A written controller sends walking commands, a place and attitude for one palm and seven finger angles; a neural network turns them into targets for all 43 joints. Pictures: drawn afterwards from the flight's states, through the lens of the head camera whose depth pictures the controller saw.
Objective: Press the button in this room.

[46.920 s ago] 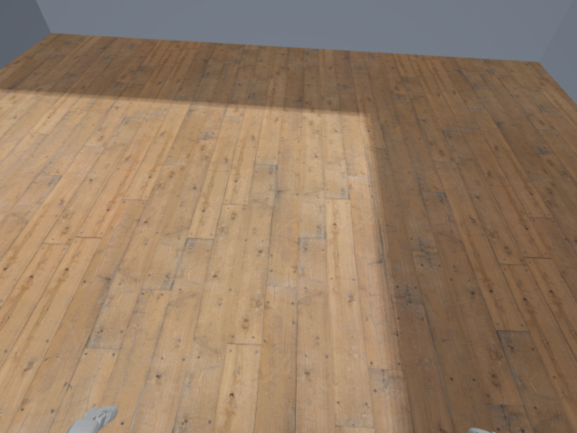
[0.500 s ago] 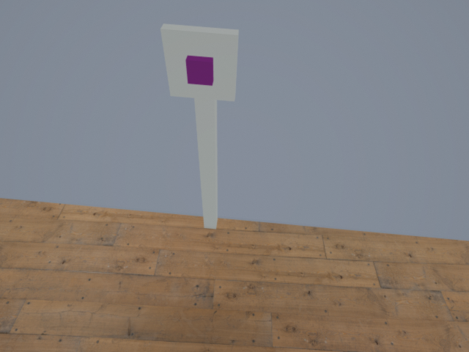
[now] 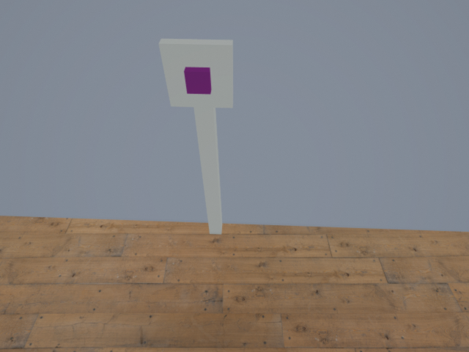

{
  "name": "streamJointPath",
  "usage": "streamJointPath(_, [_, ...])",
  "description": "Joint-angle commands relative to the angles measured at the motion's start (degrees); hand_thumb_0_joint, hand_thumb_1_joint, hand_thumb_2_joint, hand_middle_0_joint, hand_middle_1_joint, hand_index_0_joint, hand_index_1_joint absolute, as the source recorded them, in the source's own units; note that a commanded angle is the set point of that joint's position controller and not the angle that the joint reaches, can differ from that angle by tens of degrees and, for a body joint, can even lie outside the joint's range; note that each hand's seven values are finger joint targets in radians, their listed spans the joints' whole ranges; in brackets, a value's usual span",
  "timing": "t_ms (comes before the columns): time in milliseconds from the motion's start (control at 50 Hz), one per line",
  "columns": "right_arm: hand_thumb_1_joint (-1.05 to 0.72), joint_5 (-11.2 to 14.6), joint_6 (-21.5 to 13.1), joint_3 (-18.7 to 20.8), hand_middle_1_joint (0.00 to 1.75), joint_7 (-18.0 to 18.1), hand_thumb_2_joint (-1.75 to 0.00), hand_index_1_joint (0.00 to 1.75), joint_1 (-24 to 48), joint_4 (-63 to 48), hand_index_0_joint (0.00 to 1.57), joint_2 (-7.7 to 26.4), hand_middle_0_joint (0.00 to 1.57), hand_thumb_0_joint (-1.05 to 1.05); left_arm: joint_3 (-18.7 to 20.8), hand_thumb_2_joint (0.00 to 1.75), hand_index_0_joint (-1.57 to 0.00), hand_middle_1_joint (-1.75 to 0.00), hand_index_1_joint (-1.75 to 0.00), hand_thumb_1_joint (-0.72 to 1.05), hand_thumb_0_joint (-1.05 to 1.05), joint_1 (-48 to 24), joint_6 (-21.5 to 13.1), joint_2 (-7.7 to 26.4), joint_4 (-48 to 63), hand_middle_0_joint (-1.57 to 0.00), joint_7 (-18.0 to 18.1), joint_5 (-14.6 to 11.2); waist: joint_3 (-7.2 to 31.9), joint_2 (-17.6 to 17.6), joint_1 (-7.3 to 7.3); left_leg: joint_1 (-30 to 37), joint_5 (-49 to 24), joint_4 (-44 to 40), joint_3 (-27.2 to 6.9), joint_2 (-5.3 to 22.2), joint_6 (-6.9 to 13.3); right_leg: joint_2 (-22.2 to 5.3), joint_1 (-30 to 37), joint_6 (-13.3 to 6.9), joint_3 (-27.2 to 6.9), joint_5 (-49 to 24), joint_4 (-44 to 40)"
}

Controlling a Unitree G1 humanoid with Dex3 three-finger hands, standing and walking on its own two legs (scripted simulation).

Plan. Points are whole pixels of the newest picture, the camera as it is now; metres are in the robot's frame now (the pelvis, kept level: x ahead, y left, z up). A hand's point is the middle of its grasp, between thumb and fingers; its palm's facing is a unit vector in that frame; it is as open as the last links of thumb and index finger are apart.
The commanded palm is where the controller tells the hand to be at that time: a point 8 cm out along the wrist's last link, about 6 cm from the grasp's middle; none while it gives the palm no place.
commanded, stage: let the arm hang, fingers relaxed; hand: left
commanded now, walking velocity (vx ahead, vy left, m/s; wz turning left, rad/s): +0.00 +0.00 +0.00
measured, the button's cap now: (198, 80) +0.74 +0.14 +0.09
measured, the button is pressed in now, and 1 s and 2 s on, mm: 0 0 0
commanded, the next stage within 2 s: stand and wait in 0.20 s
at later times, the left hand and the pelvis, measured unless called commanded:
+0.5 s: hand out of the picture -0.02 +0.16 -0.18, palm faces +0.03 -0.98 -0.19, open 7.4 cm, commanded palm none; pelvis +0.00 -0.01 +0.00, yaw +0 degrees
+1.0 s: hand out of the picture +0.04 +0.18 -0.17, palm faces +0.00 -0.97 -0.24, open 7.4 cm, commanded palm none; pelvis +0.02 -0.01 +0.00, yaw +0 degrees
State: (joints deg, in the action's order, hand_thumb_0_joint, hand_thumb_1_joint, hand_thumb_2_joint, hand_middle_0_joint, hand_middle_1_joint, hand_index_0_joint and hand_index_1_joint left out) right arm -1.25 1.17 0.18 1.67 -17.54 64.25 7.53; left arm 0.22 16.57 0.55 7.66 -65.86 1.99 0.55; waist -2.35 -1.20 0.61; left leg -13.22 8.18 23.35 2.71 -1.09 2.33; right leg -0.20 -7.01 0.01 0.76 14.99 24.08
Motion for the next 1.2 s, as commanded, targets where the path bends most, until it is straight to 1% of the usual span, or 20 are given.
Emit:
streamJointPath(0, [-0.90,0.1,-0.8,1.3,0.30,0.6,-0.90,0.30,-3.3,-1.1,0.20,5.7,0.20,0.00,1.1,0.90,-0.20,-0.30,-0.30,0.90,0.00,4.9,-0.6,5.6,0.3,-0.20,0.2,0.1,-4.2,0.4,-0.53,0.1,8.4,-6.7,-7.9,6.7,0.1,-4.4,-6.3,-2.7,-3.3,2.0,-5.5])
streamJointPath(80, [-0.90,0.1,-0.7,1.5,0.30,0.6,-0.90,0.30,-3.8,-0.8,0.20,5.2,0.20,0.00,1.1,0.90,-0.20,-0.30,-0.30,0.90,0.00,4.9,-0.7,5.4,0.1,-0.20,0.4,0.1,-3.9,0.7,-0.30,0.6,7.8,-6.2,-7.6,6.8,0.1,-4.4,-6.9,-2.7,-3.4,2.1,-5.5])
streamJointPath(120, [-0.90,0.1,-0.8,1.5,0.30,0.6,-0.90,0.30,-4.0,-0.7,0.20,5.0,0.20,0.00,1.1,0.90,-0.20,-0.30,-0.30,0.90,0.00,5.2,-0.8,5.2,0.1,-0.20,0.4,0.1,-3.8,-0.1,-0.29,0.8,7.5,-6.1,-7.7,6.7,0.1,-4.4,-7.1,-2.8,-3.7,1.9,-5.5])
streamJointPath(160, [-0.90,0.3,-0.8,1.5,0.30,0.6,-0.90,0.30,-4.0,-0.8,0.20,5.3,0.20,0.00,1.2,0.90,-0.20,-0.30,-0.30,0.90,0.00,5.4,-0.9,5.5,0.1,-0.20,0.4,0.1,-4.1,1.3,-0.36,0.8,6.3,-5.3,-7.2,6.6,0.1,-4.4,-7.2,-2.8,-3.8,1.4,-5.8])
streamJointPath(200, [-0.90,0.2,-0.8,1.5,0.30,0.6,-0.90,0.30,-4.1,-0.6,0.20,4.8,0.20,0.00,1.2,0.90,-0.20,-0.30,-0.30,0.90,0.00,5.2,-1.0,5.3,0.0,-0.20,0.4,0.0,-3.7,1.2,-0.10,1.4,5.8,-5.2,-7.0,6.5,0.1,-4.6,-7.5,-2.9,-4.2,1.8,-6.0])
streamJointPath(420, [-0.90,0.3,-1.1,1.7,0.30,0.7,-0.90,0.30,-2.7,-0.5,0.20,5.9,0.20,0.00,1.3,0.90,-0.20,-0.30,-0.30,0.90,0.00,4.3,-1.4,6.2,-0.1,-0.20,0.4,0.0,-2.9,0.2,0.00,2.9,2.7,-4.1,-6.5,6.9,-0.1,-4.9,-6.9,-2.9,-4.2,-0.5,-6.3])
streamJointPath(460, [-0.90,0.4,-1.0,1.8,0.30,0.7,-0.90,0.30,-2.3,-0.7,0.20,6.7,0.20,0.00,1.4,0.90,-0.20,-0.30,-0.30,0.90,0.00,3.9,-1.4,6.8,0.1,-0.20,0.4,0.0,-3.5,1.3,-0.02,2.7,2.3,-4.0,-6.7,6.9,-0.1,-4.6,-6.9,-2.9,-4.3,-0.5,-6.5])
streamJointPath(480, [-0.90,0.3,-1.1,1.8,0.30,0.7,-0.90,0.30,-2.0,-0.7,0.20,6.6,0.20,0.00,1.3,0.90,-0.20,-0.30,-0.30,0.90,0.00,3.6,-1.4,6.7,0.1,-0.20,0.4,0.0,-3.7,0.5,0.04,2.6,2.6,-4.3,-6.7,7.0,0.0,-4.9,-6.9,-3.0,-4.3,-0.4,-6.7])
streamJointPath(540, [-0.90,0.3,-1.1,1.8,0.30,0.6,-0.90,0.30,-1.3,-0.6,0.20,7.0,0.20,0.00,1.3,0.90,-0.20,-0.30,-0.30,0.90,0.00,3.3,-1.4,7.0,0.1,-0.20,0.3,0.0,-3.6,0.7,-0.01,3.1,2.6,-4.4,-6.6,6.9,-0.1,-5.0,-7.0,-2.9,-4.5,-0.3,-6.9])
streamJointPath(560, [-0.90,0.4,-1.0,1.9,0.30,0.6,-0.90,0.30,-1.1,-0.7,0.20,7.5,0.20,0.00,1.4,0.90,-0.20,-0.30,-0.30,0.90,0.00,3.1,-1.5,7.5,0.3,-0.20,0.3,0.0,-3.1,1.4,-0.01,3.4,2.0,-4.0,-6.6,6.9,-0.1,-4.8,-6.7,-2.9,-4.6,-0.5,-7.0])
streamJointPath(640, [-0.90,0.3,-1.3,1.8,0.30,0.6,-0.90,0.30,-0.1,-0.6,0.20,7.9,0.20,0.00,1.4,0.90,-0.20,-0.30,-0.30,0.90,0.00,1.9,-1.6,7.9,0.4,-0.20,0.2,-0.1,-2.2,0.4,-0.01,4.1,-0.8,-3.8,-6.5,7.1,-0.1,-5.2,-5.5,-2.9,-4.6,-3.1,-7.0])
streamJointPath(680, [-0.90,0.3,-1.4,1.8,0.30,0.7,-0.90,0.30,0.5,-0.8,0.20,8.6,0.20,0.00,1.5,0.90,-0.20,-0.30,-0.30,0.90,0.00,1.4,-1.8,8.5,0.6,-0.20,0.2,-0.1,-1.2,1.0,-0.07,4.6,-2.8,-3.5,-6.6,7.3,0.0,-5.3,-4.5,-2.9,-4.5,-4.9,-6.9])
streamJointPath(720, [-0.90,0.3,-1.5,1.8,0.30,0.6,-0.90,0.30,1.3,-0.7,0.20,8.8,0.20,0.00,1.6,0.90,-0.20,-0.30,-0.30,0.90,0.00,0.9,-1.8,8.9,0.7,-0.20,0.1,-0.1,-1.4,0.4,-0.09,4.7,-2.9,-3.8,-6.6,7.3,-0.1,-5.4,-4.3,-2.8,-4.5,-5.2,-7.1])
streamJointPath(760, [-0.90,0.4,-1.5,1.9,0.30,0.6,-0.90,0.30,2.0,-0.9,0.20,9.9,0.20,0.00,1.7,0.90,-0.20,-0.30,-0.30,0.90,0.00,0.7,-1.9,9.6,0.9,-0.20,0.1,0.0,-1.7,1.1,-0.23,5.2,-3.6,-3.8,-6.5,7.4,-0.1,-5.3,-4.6,-2.9,-4.6,-5.5,-7.4])
streamJointPath(860, [-0.90,0.5,-1.6,2.0,0.30,0.6,-0.90,0.30,3.4,-1.0,0.20,11.0,0.20,0.00,1.9,0.90,-0.20,-0.30,-0.30,0.90,0.00,-0.7,-2.1,10.8,1.2,-0.20,0.0,-0.1,-0.2,1.1,-0.21,6.3,-5.8,-3.6,-6.5,7.6,-0.1,-5.6,-3.0,-2.8,-4.7,-8.2,-7.6])
streamJointPath(940, [-0.90,0.4,-1.7,1.9,0.30,0.6,-0.90,0.30,4.2,-0.8,0.20,11.7,0.20,0.00,1.9,0.90,-0.20,-0.30,-0.30,0.90,0.00,-2.1,-2.0,11.5,1.4,-0.20,-0.1,-0.1,-0.2,0.4,-0.08,6.2,-5.5,-4.2,-6.6,7.7,-0.3,-5.7,-2.3,-2.8,-4.7,-8.3,-7.9])
streamJointPath(960, [-0.90,0.5,-1.6,2.0,0.30,0.6,-0.90,0.30,4.6,-1.0,0.20,12.2,0.20,0.00,2.0,0.90,-0.20,-0.30,-0.30,0.90,0.00,-2.1,-2.1,12.0,1.5,-0.20,-0.1,-0.1,-0.4,1.5,-0.22,6.4,-5.7,-4.2,-6.5,7.8,-0.3,-5.6,-2.7,-2.8,-4.7,-8.2,-8.2])
streamJointPath(1000, [-0.90,0.3,-1.7,1.8,0.30,0.5,-0.90,0.30,4.7,-1.0,0.20,12.3,0.20,0.00,2.0,0.90,-0.20,-0.30,-0.30,0.90,0.00,-3.0,-2.0,12.2,1.5,-0.20,-0.2,-0.1,0.0,0.5,-0.07,6.4,-6.2,-4.6,-6.7,7.9,-0.4,-5.8,-1.8,-2.7,-4.7,-8.6,-8.0])
streamJointPath(1160, [-0.90,0.5,-1.9,2.0,0.30,0.4,-0.90,0.30,6.9,-1.3,0.20,14.5,0.20,0.00,2.2,0.90,-0.20,-0.30,-0.30,0.90,0.00,-4.4,-2.3,14.1,1.9,-0.20,-0.4,-0.1,1.1,1.8,-0.28,7.9,-7.8,-4.7,-6.7,8.1,-0.3,-6.0,-1.2,-2.7,-4.8,-10.4,-8.6])
streamJointPath(1180, [-0.90,0.3,-1.9,2.0,0.30,0.4,-0.90,0.30,6.8,-1.3,0.20,14.5,0.20,0.00,2.2,0.90,-0.20,-0.30,-0.30,0.90,0.00,-4.9,-2.2,14.3,1.9,-0.20,-0.4,-0.1,1.4,1.2,-0.15,7.9,-8.2,-4.7,-6.7,8.2,-0.4,-6.3,-0.7,-2.7,-4.7,-10.9,-8.5])
